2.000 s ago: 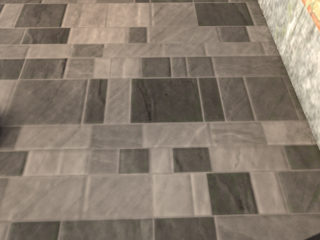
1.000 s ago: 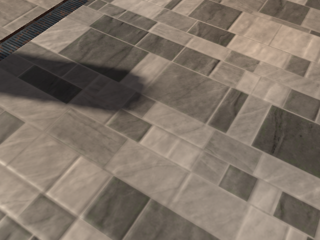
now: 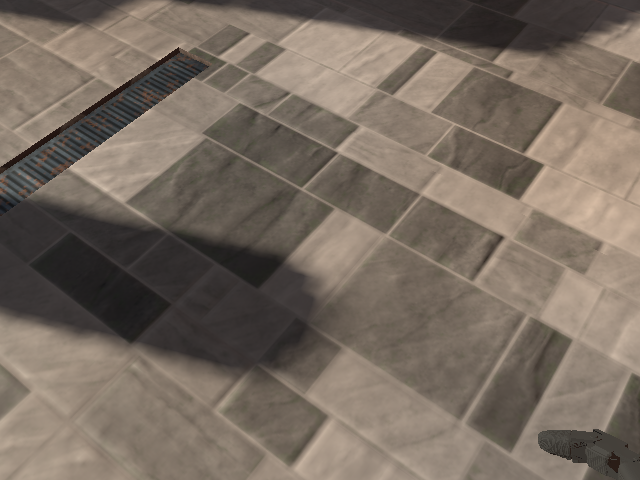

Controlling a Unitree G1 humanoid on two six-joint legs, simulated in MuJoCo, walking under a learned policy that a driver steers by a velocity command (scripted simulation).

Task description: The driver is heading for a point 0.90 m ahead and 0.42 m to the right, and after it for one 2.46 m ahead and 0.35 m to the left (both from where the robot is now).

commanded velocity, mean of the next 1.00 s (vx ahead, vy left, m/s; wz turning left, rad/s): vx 0.50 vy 0.00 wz -0.46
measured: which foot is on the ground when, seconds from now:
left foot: up 0.00-0.00, down 0.02-0.58, up 0.60-1.00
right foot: down 0.00-0.02, up 0.04-0.54, down 0.56-1.00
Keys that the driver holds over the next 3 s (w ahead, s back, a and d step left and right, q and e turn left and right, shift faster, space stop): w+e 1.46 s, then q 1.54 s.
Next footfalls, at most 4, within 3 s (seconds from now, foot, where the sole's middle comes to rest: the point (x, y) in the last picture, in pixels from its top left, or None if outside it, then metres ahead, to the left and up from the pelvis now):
0.02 left None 0.20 0.12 -0.76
0.56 right None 0.45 -0.16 -0.76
1.06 left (410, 332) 0.79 -0.10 -0.76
1.58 right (583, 340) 0.81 -0.49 -0.76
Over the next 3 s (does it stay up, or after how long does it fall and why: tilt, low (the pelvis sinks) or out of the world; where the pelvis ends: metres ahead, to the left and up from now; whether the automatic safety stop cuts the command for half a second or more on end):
stays up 0.87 -0.37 0.00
